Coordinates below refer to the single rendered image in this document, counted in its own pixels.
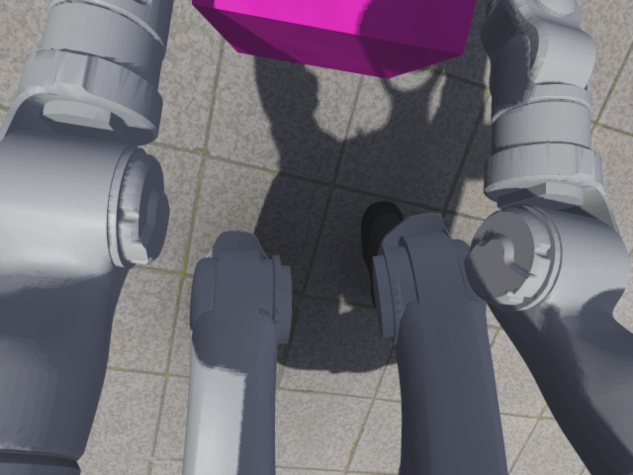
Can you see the carton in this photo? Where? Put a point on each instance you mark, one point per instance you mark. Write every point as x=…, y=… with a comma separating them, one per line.
x=382, y=38

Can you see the robot left thigh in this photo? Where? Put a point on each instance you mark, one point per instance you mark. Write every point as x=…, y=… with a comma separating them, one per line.
x=230, y=427

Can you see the right robot upper arm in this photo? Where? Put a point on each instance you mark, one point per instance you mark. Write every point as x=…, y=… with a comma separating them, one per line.
x=552, y=280

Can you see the right robot forearm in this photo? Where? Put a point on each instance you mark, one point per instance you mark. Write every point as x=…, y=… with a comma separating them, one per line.
x=540, y=82

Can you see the robot right shin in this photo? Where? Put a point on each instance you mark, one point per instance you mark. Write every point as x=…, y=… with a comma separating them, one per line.
x=431, y=223

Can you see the left robot forearm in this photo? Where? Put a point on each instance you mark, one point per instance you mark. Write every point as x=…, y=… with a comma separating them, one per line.
x=97, y=73

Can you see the left robot upper arm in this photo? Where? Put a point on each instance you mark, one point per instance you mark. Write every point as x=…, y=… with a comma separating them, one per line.
x=76, y=214

